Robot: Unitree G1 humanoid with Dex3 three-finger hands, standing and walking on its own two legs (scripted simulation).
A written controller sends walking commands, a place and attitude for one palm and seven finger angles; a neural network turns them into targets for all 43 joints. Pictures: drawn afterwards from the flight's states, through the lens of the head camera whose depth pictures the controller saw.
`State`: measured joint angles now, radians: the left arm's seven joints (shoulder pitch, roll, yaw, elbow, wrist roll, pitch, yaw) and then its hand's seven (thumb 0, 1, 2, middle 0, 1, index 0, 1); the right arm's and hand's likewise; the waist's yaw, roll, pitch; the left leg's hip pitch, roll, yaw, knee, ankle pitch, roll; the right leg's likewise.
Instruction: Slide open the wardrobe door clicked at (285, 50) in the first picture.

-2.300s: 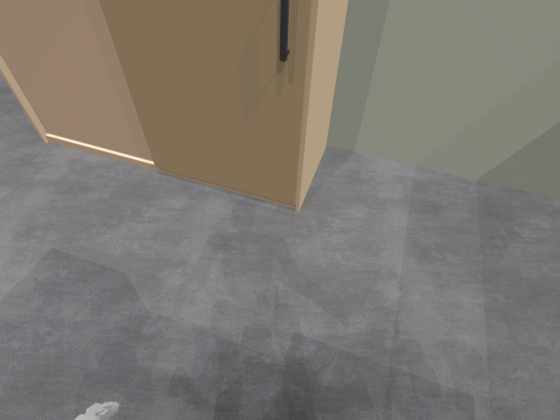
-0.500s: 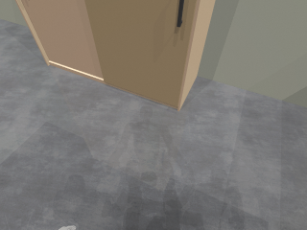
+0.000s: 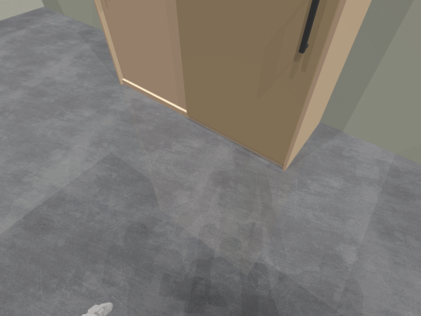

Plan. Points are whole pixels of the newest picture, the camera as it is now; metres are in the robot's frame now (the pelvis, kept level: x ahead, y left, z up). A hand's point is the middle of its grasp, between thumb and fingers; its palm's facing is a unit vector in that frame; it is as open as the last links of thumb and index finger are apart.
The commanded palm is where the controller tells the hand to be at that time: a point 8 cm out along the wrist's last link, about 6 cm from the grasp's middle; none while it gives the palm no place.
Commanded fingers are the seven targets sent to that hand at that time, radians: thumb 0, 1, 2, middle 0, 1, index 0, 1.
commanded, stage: walk to a spot facing it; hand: right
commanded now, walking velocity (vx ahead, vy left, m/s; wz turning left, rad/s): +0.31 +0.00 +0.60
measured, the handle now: (313, 13) +1.04 -0.38 +0.12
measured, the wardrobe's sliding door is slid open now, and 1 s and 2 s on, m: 0.00 0.00 0.00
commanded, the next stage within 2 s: turn to face it in 1.38 s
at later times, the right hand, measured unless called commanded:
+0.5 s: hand (257, 228) +0.36 -0.13 -0.17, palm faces -0.41 +0.90 -0.15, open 7.4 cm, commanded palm none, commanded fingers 0.00 -0.90 -0.90 0.20 0.30 0.20 0.30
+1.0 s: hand (247, 196) +0.47 -0.11 -0.18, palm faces -0.39 +0.89 -0.22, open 7.3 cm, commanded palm none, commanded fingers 0.00 -0.90 -0.90 0.20 0.30 0.20 0.30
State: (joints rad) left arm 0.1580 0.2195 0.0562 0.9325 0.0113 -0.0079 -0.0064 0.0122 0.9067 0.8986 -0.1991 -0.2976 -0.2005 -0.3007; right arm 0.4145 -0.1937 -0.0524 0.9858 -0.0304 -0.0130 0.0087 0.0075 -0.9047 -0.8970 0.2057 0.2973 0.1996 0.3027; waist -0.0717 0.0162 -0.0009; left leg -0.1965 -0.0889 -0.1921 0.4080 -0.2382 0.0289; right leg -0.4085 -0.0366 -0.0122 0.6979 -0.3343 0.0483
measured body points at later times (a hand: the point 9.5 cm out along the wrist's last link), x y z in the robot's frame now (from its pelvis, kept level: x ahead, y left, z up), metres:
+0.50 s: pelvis +0.17 -0.01 -0.01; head +0.22 -0.01 +0.43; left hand -0.03 +0.15 -0.14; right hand +0.39 -0.17 -0.16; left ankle +0.26 +0.14 -0.70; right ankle +0.04 -0.13 -0.74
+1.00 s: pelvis +0.37 +0.07 -0.01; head +0.39 +0.06 +0.44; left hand +0.37 +0.33 -0.14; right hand +0.49 -0.16 -0.16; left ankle +0.28 +0.12 -0.74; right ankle +0.51 +0.00 -0.72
